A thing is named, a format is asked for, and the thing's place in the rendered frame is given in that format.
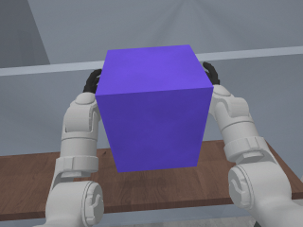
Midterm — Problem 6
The right robot upper arm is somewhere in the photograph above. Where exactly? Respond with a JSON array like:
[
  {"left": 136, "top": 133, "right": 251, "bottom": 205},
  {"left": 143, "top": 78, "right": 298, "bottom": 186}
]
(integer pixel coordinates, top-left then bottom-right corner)
[{"left": 228, "top": 161, "right": 303, "bottom": 227}]

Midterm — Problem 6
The table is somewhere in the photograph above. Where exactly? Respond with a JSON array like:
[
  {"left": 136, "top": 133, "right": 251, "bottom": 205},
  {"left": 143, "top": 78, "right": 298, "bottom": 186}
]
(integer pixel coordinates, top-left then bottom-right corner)
[{"left": 0, "top": 136, "right": 303, "bottom": 227}]

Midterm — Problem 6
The carton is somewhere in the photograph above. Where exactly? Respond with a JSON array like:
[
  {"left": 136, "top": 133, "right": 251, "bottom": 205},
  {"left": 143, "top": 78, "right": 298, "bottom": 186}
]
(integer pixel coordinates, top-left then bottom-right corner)
[{"left": 95, "top": 44, "right": 214, "bottom": 173}]

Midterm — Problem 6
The left robot forearm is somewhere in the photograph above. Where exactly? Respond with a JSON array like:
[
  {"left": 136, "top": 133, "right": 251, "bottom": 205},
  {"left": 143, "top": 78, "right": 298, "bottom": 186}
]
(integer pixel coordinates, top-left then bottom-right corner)
[{"left": 45, "top": 92, "right": 101, "bottom": 220}]

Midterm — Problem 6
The right robot forearm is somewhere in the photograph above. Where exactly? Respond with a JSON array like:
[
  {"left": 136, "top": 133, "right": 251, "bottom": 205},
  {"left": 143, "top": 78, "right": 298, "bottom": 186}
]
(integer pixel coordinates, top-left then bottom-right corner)
[{"left": 208, "top": 84, "right": 292, "bottom": 197}]

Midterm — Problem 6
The robot right hand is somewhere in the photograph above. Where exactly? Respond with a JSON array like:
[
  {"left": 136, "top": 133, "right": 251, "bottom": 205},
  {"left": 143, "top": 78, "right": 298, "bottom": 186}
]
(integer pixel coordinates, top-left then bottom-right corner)
[{"left": 203, "top": 61, "right": 221, "bottom": 85}]

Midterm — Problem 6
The left robot upper arm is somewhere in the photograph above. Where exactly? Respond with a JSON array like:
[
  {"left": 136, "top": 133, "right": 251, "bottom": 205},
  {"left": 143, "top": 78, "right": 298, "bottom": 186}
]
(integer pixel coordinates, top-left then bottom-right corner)
[{"left": 32, "top": 181, "right": 104, "bottom": 227}]

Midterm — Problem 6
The robot left hand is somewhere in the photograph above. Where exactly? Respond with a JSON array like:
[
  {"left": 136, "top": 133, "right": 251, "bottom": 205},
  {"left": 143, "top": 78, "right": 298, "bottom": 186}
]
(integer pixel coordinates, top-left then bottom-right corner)
[{"left": 83, "top": 69, "right": 102, "bottom": 94}]

